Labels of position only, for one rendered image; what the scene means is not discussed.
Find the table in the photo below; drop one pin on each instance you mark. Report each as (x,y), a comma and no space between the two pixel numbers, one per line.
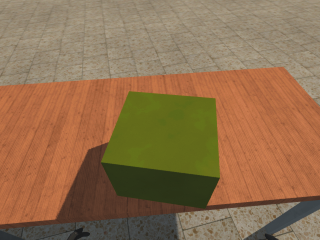
(53,137)

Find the left robot hand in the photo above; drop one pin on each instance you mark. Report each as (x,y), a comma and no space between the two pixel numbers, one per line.
(78,234)

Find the carton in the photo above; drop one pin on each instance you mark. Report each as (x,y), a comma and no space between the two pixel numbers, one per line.
(164,148)

